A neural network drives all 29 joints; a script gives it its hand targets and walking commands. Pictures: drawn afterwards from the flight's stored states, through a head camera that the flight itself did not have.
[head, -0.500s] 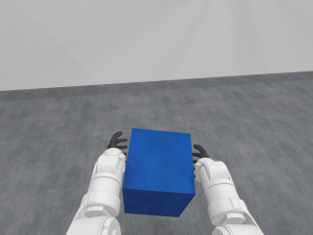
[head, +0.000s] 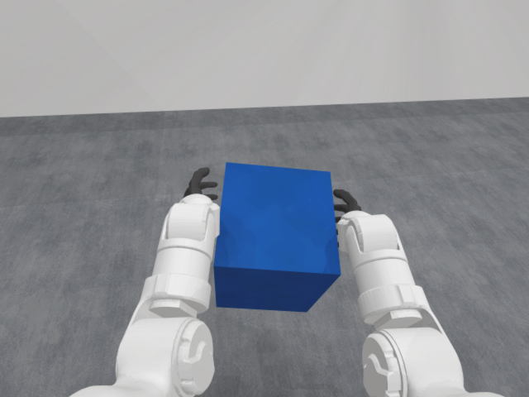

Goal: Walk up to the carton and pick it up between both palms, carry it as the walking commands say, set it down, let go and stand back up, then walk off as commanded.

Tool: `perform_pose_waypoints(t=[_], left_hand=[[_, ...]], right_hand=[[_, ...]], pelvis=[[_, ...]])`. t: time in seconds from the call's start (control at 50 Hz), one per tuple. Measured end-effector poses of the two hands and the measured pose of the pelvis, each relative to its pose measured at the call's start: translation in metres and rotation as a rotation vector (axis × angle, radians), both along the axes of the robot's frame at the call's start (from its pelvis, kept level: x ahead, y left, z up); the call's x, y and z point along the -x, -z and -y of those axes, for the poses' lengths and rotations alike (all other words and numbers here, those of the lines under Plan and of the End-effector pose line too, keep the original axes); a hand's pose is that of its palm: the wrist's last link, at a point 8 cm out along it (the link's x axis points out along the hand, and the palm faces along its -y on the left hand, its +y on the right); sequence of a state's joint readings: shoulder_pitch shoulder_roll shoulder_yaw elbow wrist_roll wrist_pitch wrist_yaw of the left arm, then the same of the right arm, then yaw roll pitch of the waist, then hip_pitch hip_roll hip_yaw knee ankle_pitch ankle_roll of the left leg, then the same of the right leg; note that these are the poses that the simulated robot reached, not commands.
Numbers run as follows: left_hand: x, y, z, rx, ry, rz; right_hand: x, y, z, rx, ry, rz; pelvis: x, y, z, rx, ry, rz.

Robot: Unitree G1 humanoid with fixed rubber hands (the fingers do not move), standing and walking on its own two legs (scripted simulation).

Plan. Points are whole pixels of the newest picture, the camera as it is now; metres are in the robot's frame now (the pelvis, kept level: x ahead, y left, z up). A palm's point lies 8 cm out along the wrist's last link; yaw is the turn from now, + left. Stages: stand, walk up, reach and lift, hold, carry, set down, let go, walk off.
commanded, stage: carry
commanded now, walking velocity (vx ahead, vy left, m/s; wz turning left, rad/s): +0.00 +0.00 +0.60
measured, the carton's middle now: (269, 243) +0.38 +0.00 +0.03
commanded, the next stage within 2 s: none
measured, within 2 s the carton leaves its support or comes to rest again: neither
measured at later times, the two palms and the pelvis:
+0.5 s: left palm (165, 191) +0.39 +0.17 +0.14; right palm (323, 195) +0.39 -0.08 +0.13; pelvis +0.02 +0.01 +0.00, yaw +2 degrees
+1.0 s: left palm (164, 195) +0.39 +0.17 +0.13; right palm (320, 199) +0.39 -0.08 +0.13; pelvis +0.02 +0.02 +0.00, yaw +7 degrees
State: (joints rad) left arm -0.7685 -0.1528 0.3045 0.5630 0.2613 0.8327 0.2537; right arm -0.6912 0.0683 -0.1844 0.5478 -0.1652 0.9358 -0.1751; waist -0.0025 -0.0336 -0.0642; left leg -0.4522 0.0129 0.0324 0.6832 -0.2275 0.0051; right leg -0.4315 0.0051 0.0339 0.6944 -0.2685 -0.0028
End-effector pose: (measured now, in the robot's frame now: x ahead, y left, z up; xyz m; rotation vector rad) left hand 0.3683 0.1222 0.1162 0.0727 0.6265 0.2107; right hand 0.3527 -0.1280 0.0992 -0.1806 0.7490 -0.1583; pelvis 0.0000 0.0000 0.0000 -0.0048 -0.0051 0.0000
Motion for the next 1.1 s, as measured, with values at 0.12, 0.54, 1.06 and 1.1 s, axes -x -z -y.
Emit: perform_pose_waypoints(t=[0.12, 0.54, 1.06, 1.1], left_hand=[[-0.006, -0.023, -0.017, 0.003, -0.066, 0.014], [-0.018, -0.017, -0.046, 0.079, -0.158, -0.046], [-0.013, -0.004, -0.066, 0.078, -0.164, -0.058], [-0.006, 0.001, -0.079, 0.085, -0.191, -0.063]], right_hand=[[-0.014, -0.029, -0.020, 0.018, 0.001, 0.040], [-0.037, -0.032, -0.049, -0.023, 0.034, 0.002], [-0.035, -0.022, -0.069, -0.026, 0.042, 0.000], [-0.035, -0.019, -0.083, -0.041, 0.026, -0.008]], pelvis=[[-0.003, 0.001, -0.004, 0.011, -0.019, -0.008], [-0.018, 0.000, -0.008, 0.026, -0.036, -0.038], [-0.015, 0.003, -0.029, 0.045, -0.143, -0.051], [-0.014, 0.001, -0.033, 0.047, -0.146, -0.058]])
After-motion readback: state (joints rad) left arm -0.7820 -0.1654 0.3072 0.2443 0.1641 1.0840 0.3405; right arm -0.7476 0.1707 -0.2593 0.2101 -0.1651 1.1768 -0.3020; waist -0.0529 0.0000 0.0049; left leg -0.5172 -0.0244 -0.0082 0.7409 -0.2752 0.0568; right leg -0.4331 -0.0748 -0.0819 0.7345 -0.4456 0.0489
